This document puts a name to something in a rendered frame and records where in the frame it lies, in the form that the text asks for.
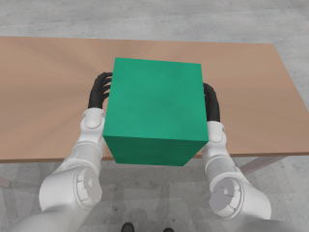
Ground robot left foot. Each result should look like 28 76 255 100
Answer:
121 222 134 232

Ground carton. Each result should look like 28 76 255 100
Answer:
102 57 209 166

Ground right robot forearm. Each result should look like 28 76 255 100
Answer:
201 121 254 193

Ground left robot upper arm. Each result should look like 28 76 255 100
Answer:
5 165 102 232

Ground table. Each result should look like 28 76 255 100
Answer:
0 36 309 188

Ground right robot hand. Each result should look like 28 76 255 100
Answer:
203 82 220 123

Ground left robot forearm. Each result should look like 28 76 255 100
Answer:
39 107 106 207

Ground left robot hand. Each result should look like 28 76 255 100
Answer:
88 72 113 109

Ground right robot upper arm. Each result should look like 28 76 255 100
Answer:
209 177 305 232

